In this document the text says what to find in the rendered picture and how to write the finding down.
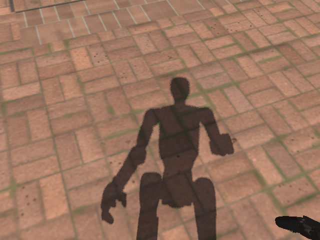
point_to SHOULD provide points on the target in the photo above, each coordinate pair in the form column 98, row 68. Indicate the right robot hand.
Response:
column 306, row 226

